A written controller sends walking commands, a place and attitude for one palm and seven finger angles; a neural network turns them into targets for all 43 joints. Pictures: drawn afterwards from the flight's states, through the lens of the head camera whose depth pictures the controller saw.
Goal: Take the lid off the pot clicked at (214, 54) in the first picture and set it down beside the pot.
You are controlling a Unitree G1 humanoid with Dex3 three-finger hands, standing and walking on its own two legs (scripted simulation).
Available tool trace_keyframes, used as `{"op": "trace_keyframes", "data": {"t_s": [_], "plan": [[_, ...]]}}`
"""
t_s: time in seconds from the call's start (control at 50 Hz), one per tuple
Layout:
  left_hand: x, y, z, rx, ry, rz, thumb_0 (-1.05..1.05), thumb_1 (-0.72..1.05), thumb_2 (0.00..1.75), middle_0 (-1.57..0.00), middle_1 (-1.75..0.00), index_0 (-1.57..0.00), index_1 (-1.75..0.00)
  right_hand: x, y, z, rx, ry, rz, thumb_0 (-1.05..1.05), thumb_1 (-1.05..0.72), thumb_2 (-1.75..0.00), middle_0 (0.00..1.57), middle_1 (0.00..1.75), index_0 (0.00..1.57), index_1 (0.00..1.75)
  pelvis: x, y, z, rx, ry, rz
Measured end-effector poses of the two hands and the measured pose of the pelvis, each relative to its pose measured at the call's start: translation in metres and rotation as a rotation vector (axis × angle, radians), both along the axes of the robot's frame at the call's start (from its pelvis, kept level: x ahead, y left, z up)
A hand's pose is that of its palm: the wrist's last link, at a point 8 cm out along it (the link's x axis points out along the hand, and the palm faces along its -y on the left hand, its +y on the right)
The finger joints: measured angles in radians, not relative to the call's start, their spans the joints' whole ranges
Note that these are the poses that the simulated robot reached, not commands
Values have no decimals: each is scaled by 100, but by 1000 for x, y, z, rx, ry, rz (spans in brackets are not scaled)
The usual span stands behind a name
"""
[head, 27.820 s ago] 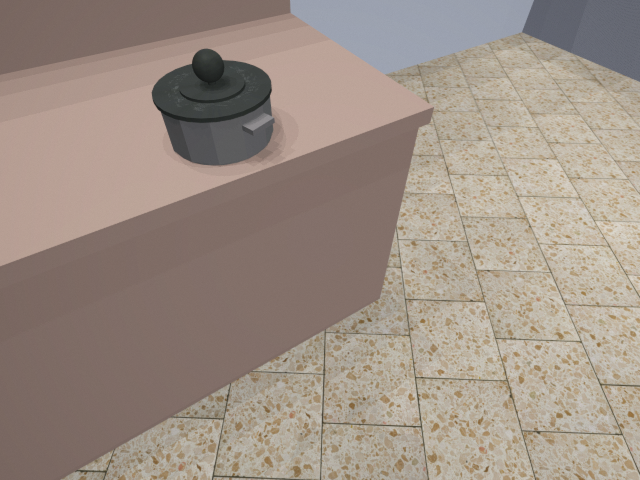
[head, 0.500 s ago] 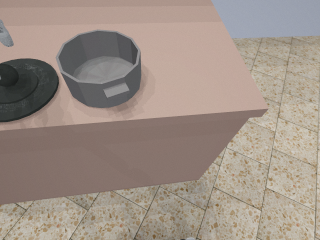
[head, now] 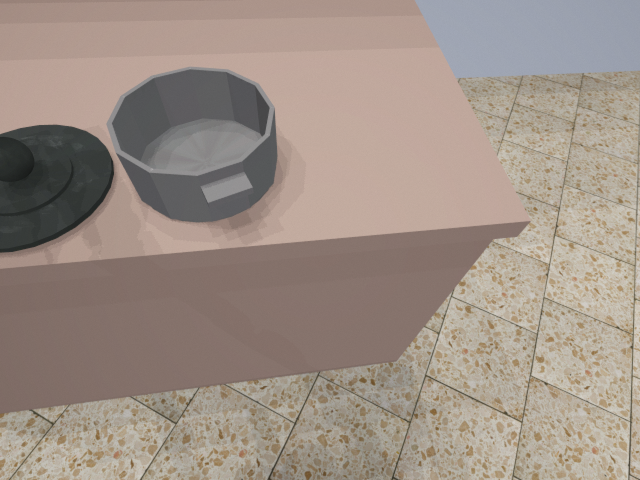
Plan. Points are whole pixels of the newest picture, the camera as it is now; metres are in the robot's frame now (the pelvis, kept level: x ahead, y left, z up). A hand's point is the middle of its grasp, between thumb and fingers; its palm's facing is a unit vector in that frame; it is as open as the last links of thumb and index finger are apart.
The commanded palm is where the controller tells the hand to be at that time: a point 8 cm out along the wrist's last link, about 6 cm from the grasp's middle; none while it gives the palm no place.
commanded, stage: raise the empty hand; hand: left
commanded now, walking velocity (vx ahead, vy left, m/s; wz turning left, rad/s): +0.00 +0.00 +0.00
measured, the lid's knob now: (7, 159) +0.49 +0.35 +0.10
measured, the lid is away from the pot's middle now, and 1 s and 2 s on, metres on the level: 0.23 0.23 0.23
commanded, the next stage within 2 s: draw the hand back to the body in 0.28 s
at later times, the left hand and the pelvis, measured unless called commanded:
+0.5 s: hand out of the picture +0.48 +0.34 +0.25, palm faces -0.24 -0.12 -0.96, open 11.1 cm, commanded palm +0.47 +0.33 +0.31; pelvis +0.01 +0.00 +0.00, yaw +1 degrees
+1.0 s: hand out of the picture +0.44 +0.29 +0.27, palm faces +0.25 -0.69 -0.68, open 11.1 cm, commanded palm +0.38 +0.32 +0.30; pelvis +0.00 -0.02 +0.01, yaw +1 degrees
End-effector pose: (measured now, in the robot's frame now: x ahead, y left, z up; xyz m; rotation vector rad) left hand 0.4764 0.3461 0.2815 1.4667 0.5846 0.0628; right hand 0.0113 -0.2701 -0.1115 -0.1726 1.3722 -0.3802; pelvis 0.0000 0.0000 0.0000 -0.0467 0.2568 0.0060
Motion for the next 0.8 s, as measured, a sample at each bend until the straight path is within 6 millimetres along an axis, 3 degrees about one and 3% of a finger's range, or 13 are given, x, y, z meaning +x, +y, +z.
{"op": "trace_keyframes", "data": {"t_s": [0.3, 0.54, 0.8], "plan": [[0, 5, 33, 14, -53, 47, 0, -8, 78, -43, -74, -42, -74, 14, 4, 0, 26, -19, 16, 0, -90, -89, 20, 30, 20, 30, 8, 1, 3, 3, -4, 5], [-1, -7, 30, 16, -74, 4, 0, -8, 78, -43, -74, -42, -74, 27, 4, -1, 52, -46, 33, 0, -90, -89, 20, 30, 20, 30, 9, -2, 4, 11, -12, 5], [-34, -11, 19, 51, -87, -25, 0, -8, 78, -43, -74, -42, -74, 68, 4, 3, 84, -153, 102, 0, -90, -89, 20, 30, 20, 30, 3, -7, 7, 20, -63, 14]]}}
